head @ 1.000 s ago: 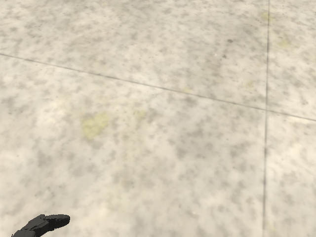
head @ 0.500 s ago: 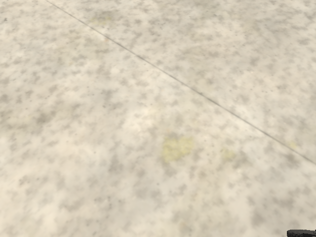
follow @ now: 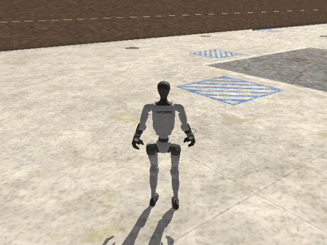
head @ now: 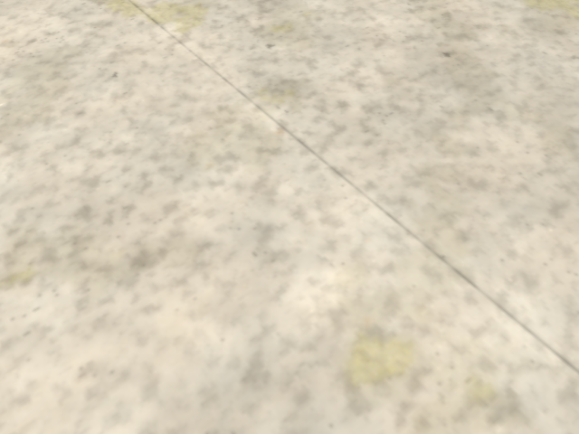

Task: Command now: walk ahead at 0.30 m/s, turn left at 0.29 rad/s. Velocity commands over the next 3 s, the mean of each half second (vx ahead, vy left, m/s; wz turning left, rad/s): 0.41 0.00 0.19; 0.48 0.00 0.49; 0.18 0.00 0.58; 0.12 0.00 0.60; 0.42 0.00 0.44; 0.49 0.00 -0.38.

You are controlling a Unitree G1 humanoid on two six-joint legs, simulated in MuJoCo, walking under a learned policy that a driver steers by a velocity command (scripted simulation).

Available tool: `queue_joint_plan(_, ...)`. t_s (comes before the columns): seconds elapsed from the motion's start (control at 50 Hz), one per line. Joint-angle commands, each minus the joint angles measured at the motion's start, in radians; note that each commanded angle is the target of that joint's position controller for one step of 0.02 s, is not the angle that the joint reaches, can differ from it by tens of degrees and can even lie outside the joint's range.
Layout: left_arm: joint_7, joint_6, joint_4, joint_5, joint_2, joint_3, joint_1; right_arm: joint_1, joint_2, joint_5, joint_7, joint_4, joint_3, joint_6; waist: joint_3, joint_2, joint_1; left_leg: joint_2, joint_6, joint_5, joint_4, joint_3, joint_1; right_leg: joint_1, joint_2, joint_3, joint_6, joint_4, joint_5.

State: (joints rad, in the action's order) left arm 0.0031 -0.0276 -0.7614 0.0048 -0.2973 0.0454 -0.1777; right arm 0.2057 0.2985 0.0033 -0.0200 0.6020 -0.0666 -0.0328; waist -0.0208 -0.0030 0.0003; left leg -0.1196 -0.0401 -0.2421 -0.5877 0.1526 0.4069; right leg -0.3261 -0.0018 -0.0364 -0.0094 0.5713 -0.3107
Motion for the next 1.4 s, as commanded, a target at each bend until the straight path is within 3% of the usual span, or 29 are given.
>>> queue_joint_plan(0.02,0.003,-0.030,0.013,0.032,-0.217,0.052,-0.175,-0.017,0.021,0.008,-0.001,-0.083,0.001,0.032,0.005,-0.187,-0.047,-0.029,0.002,-0.349,-0.251,-0.027,0.346,0.289,-0.329,-0.485,0.188,-0.353,-0.382)
queue_joint_plan(0.04,0.006,-0.041,0.014,0.041,-0.246,0.068,-0.154,-0.073,0.095,0.022,-0.002,-0.105,-0.019,0.055,0.107,-0.227,-0.055,0.032,0.003,-0.290,-0.379,0.037,0.449,0.202,-0.406,-0.692,0.280,-0.437,-0.525)
queue_joint_plan(0.06,-0.003,-0.049,0.028,0.019,-0.192,0.056,-0.101,-0.063,0.144,0.025,0.001,-0.087,-0.035,0.065,0.145,-0.174,-0.026,0.065,0.003,-0.188,-0.427,0.060,0.479,0.207,-0.377,-0.610,0.259,-0.421,-0.475)
queue_joint_plan(0.12,-0.016,-0.052,0.018,-0.009,-0.126,0.035,-0.107,-0.047,0.109,-0.003,0.015,-0.044,-0.033,0.076,0.107,-0.139,-0.024,0.117,0.035,-0.001,-0.431,-0.023,0.451,0.267,-0.265,-0.367,0.182,-0.417,-0.220)
queue_joint_plan(0.26,-0.015,-0.044,-0.029,-0.015,-0.137,0.033,-0.232,-0.211,0.003,0.013,0.039,-0.075,0.005,0.102,0.093,-0.148,-0.109,0.148,0.073,0.169,-0.112,-0.159,0.263,0.250,-0.199,-0.121,0.175,-0.431,0.124)
queue_joint_plan(0.36,-0.008,-0.030,-0.056,-0.032,-0.184,0.046,-0.271,-0.246,0.033,0.029,0.064,-0.083,0.002,0.115,0.114,-0.158,-0.108,0.131,0.032,0.123,0.052,-0.184,0.137,0.279,-0.259,-0.121,0.179,-0.392,0.192)
queue_joint_plan(0.42,-0.014,-0.024,-0.060,-0.036,-0.185,0.050,-0.246,-0.054,0.102,0.021,0.058,-0.023,-0.031,0.108,-0.010,-0.125,0.017,0.082,-0.050,0.126,0.134,-0.220,-0.177,0.282,-0.226,-0.012,0.126,-0.162,0.615)
queue_joint_plan(0.44,-0.019,-0.028,-0.047,-0.021,-0.154,0.037,-0.238,0.106,0.148,0.021,0.049,0.017,-0.053,0.103,-0.125,-0.080,0.094,0.137,-0.090,0.121,0.116,-0.146,-0.427,0.164,-0.184,0.050,0.086,0.060,0.611)
queue_joint_plan(0.46,-0.019,-0.047,0.018,0.009,-0.068,0.006,-0.261,0.238,0.260,0.004,0.039,0.033,-0.075,0.093,-0.271,0.171,0.110,0.388,-0.226,0.006,0.134,0.293,-0.794,-0.225,-0.063,0.120,0.006,0.450,0.275)
queue_joint_plan(0.48,-0.017,-0.077,0.022,-0.002,-0.067,0.002,-0.245,0.265,0.229,0.020,0.043,0.048,-0.065,0.092,-0.328,0.286,0.111,0.476,-0.312,-0.150,0.294,0.613,-0.831,-0.411,0.019,-0.011,-0.005,0.644,-0.226)
queue_joint_plan(0.5,-0.004,-0.097,0.043,-0.034,-0.146,0.024,-0.178,0.205,0.170,0.015,0.043,0.045,-0.042,0.096,-0.183,0.213,0.108,0.451,-0.280,-0.179,0.312,0.509,-0.735,-0.517,-0.044,-0.052,0.008,0.719,-0.178)
queue_joint_plan(0.52,0.002,-0.108,0.055,-0.041,-0.145,0.022,-0.117,0.156,0.141,0.008,0.042,0.038,-0.033,0.099,-0.095,0.147,0.089,0.402,-0.253,-0.107,0.316,0.380,-0.612,-0.510,-0.082,-0.036,0.025,0.696,-0.095)
queue_joint_plan(0.54,0.001,-0.112,0.058,-0.021,-0.132,0.021,-0.094,0.106,0.124,0.003,0.043,0.033,-0.027,0.098,-0.033,0.071,0.058,0.359,-0.238,-0.021,0.340,0.301,-0.488,-0.472,-0.104,-0.031,0.023,0.624,-0.031)
queue_joint_plan(0.62,0.006,-0.086,0.068,0.010,-0.097,0.022,-0.100,0.033,0.104,0.004,0.031,0.025,-0.022,0.104,0.022,0.092,-0.023,0.289,-0.248,0.193,0.416,0.174,-0.250,-0.335,-0.113,-0.019,-0.027,0.454,0.071)
queue_joint_plan(0.7,0.009,-0.085,0.123,0.012,-0.054,0.002,0.084,0.078,0.147,0.013,0.010,0.056,-0.038,0.103,0.075,0.070,0.023,0.227,-0.204,0.214,0.414,0.082,-0.130,-0.249,-0.060,-0.003,-0.054,0.123,0.318)
queue_joint_plan(0.82,0.023,-0.094,0.162,-0.011,-0.108,0.019,0.183,0.170,0.161,0.031,-0.001,0.102,-0.047,0.092,0.055,0.080,0.037,0.277,-0.146,0.131,0.302,0.194,-0.224,-0.121,-0.023,-0.062,-0.023,-0.063,0.369)
queue_joint_plan(0.88,0.014,-0.102,0.136,-0.006,-0.147,0.046,0.047,0.171,0.131,0.020,0.002,0.101,-0.040,0.075,-0.016,0.093,-0.038,0.227,-0.101,0.252,0.113,0.204,-0.241,0.101,-0.014,-0.022,0.037,-0.120,0.252)
queue_joint_plan(0.9,0.006,-0.105,0.124,0.009,-0.191,0.061,-0.097,0.166,0.077,0.005,0.007,0.082,-0.018,0.075,-0.156,0.033,-0.104,0.165,-0.066,0.171,-0.135,0.149,-0.145,0.346,-0.141,-0.129,0.095,-0.090,0.217)
queue_joint_plan(0.92,0.003,-0.091,0.097,0.021,-0.276,0.084,-0.208,0.299,-0.005,0.027,0.006,0.061,0.006,0.086,-0.327,-0.250,-0.074,0.020,0.010,-0.213,-0.503,0.008,0.193,0.715,-0.383,-0.547,0.249,-0.149,0.023)
queue_joint_plan(0.94,0.012,-0.084,0.090,-0.001,-0.210,0.071,-0.218,0.309,0.067,0.041,0.005,0.066,-0.001,0.091,-0.322,-0.297,-0.073,0.073,0.023,-0.344,-0.676,0.027,0.344,0.710,-0.435,-0.766,0.271,-0.245,-0.185)
queue_joint_plan(0.96,0.008,-0.079,0.102,-0.004,-0.138,0.052,-0.163,0.214,0.141,0.044,0.004,0.065,-0.022,0.087,-0.175,-0.176,-0.091,0.120,0.028,-0.256,-0.730,0.027,0.391,0.587,-0.394,-0.621,0.226,-0.269,-0.215)
queue_joint_plan(1.0,0.005,-0.067,0.106,0.014,-0.090,0.034,-0.046,0.100,0.141,0.019,0.000,0.039,-0.030,0.073,-0.010,-0.074,-0.051,0.172,0.049,-0.154,-0.676,-0.020,0.324,0.328,-0.316,-0.341,0.197,-0.278,0.225)
queue_joint_plan(1.06,0.005,-0.076,0.089,0.014,-0.078,0.035,0.013,0.127,0.079,0.020,0.003,0.036,-0.029,0.039,0.018,-0.118,0.011,0.197,0.072,-0.145,-0.568,-0.067,0.201,0.172,-0.261,-0.112,0.198,-0.301,0.617)
queue_joint_plan(1.14,-0.012,-0.062,0.063,-0.001,-0.138,0.058,0.044,0.067,0.038,0.009,0.015,0.001,-0.013,0.024,-0.009,-0.105,0.010,0.205,0.083,0.050,-0.330,-0.110,0.157,0.174,-0.263,0.033,0.213,-0.332,0.709)
queue_joint_plan(1.3,-0.018,-0.023,0.034,-0.054,-0.193,0.078,0.050,-0.034,0.105,0.004,0.062,-0.062,-0.047,0.007,-0.020,-0.084,0.011,0.146,-0.007,0.112,0.008,-0.186,-0.018,0.247,-0.275,0.151,0.138,-0.144,0.638)
queue_joint_plan(1.34,-0.014,-0.019,0.023,-0.036,-0.148,0.066,-0.013,0.115,0.195,0.000,0.039,-0.031,-0.089,0.010,-0.101,0.053,0.073,0.129,-0.084,0.433,0.145,-0.133,-0.303,0.123,-0.169,0.214,0.046,0.186,0.517)
queue_joint_plan(1.36,-0.007,-0.018,0.061,0.031,-0.061,0.034,-0.056,0.127,0.304,-0.005,0.013,-0.052,-0.104,0.009,-0.156,0.339,0.016,0.393,-0.232,0.924,0.095,0.238,-0.542,-0.199,-0.032,0.232,-0.040,0.534,-0.267)
queue_joint_plan(1.38,0.000,-0.016,0.066,0.021,-0.095,0.028,-0.081,0.101,0.279,-0.018,0.022,-0.091,-0.085,0.023,-0.339,0.282,0.030,0.518,-0.403,0.698,0.163,0.497,-0.603,-0.306,0.038,0.012,-0.055,0.741,-0.427)
queue_joint_plan(1.4,0.001,-0.009,0.067,-0.012,-0.154,0.044,-0.004,0.066,0.220,-0.010,0.033,-0.095,-0.072,0.034,-0.281,0.142,0.062,0.462,-0.356,0.572,0.200,0.405,-0.537,-0.343,0.000,-0.044,-0.046,0.761,-0.337)
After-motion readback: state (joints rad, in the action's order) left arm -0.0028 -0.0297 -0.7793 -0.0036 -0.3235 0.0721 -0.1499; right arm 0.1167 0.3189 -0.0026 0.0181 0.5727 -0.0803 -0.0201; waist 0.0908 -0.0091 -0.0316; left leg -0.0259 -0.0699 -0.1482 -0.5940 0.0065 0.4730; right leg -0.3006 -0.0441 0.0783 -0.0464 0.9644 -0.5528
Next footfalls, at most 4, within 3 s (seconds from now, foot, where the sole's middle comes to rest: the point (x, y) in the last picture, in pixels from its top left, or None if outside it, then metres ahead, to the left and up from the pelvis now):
0.44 left None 0.28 0.15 -0.76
0.90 right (311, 390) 0.61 -0.01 -0.76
1.34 left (187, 374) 0.65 0.28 -0.76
1.76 right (267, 329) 0.77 0.09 -0.76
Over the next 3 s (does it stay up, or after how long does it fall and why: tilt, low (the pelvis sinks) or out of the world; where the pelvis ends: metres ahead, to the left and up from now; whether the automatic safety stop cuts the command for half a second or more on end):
stays up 0.81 0.63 0.01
